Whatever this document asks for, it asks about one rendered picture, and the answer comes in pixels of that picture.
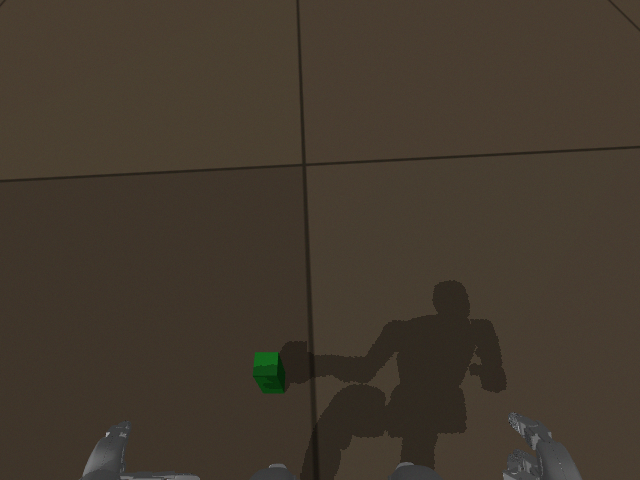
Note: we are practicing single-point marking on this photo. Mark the right robot hand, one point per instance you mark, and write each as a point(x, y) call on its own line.
point(553, 461)

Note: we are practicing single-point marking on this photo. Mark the left robot hand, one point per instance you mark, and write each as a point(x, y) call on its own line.
point(109, 453)

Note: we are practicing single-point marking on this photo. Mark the carton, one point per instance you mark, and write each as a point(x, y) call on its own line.
point(269, 373)

